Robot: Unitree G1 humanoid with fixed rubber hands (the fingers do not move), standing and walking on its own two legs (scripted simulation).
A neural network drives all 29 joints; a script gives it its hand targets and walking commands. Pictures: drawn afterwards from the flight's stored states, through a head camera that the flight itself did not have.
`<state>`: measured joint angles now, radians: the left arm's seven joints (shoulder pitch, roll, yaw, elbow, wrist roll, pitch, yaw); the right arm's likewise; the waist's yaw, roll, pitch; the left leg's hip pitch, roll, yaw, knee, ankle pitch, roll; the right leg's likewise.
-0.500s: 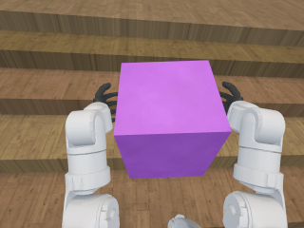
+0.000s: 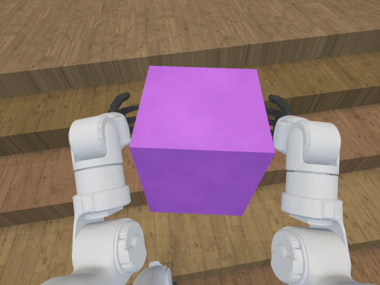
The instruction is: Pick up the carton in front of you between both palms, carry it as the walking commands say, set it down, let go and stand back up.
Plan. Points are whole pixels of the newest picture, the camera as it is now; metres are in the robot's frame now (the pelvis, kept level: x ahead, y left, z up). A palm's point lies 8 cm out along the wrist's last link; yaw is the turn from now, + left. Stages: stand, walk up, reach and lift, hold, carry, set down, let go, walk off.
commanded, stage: carry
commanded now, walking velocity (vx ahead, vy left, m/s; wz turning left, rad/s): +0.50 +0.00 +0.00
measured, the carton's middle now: (199, 146) +0.40 -0.04 +0.09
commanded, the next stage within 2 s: none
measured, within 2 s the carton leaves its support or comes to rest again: neither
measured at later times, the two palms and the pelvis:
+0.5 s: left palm out of the picture +0.66 +0.12 +0.30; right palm out of the picture +0.68 -0.18 +0.31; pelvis +0.31 -0.06 +0.11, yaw +0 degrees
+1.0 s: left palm out of the picture +0.95 +0.07 +0.45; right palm out of the picture +0.93 -0.23 +0.42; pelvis +0.58 -0.05 +0.24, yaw -2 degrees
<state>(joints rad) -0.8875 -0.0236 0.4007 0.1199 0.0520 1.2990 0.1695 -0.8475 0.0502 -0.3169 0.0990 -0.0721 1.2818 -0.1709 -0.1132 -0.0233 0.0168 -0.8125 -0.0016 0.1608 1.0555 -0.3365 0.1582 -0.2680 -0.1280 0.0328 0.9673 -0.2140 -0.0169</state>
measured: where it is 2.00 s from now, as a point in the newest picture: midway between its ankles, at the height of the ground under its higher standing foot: (194, 80)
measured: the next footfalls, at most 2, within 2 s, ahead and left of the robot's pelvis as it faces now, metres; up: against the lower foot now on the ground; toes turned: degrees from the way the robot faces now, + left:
right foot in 0.46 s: +0.50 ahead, -0.15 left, +0.13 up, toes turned -6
left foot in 1.04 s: +0.81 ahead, +0.05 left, +0.26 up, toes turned +5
